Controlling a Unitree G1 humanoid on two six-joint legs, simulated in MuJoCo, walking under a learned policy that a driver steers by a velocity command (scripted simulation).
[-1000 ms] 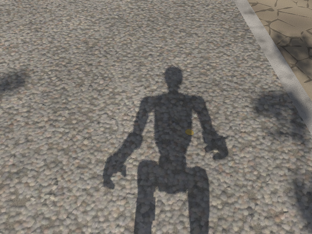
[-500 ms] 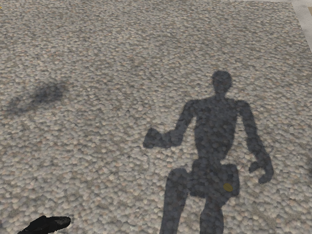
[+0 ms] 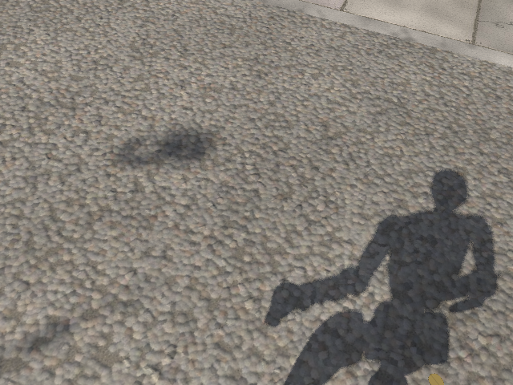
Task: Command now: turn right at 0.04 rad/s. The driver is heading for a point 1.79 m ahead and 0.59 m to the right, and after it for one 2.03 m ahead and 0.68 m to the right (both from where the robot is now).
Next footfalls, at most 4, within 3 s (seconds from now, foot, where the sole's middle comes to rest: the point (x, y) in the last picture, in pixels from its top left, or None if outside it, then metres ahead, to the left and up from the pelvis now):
0.36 right None -0.01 -0.12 -0.77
0.88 left None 0.11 0.06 -0.77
1.24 right None -0.06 -0.14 -0.77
1.68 left None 0.26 0.01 -0.77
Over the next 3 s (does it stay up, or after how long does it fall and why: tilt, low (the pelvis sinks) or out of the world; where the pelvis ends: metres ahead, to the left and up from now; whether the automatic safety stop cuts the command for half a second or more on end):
stays up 0.81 -0.11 0.01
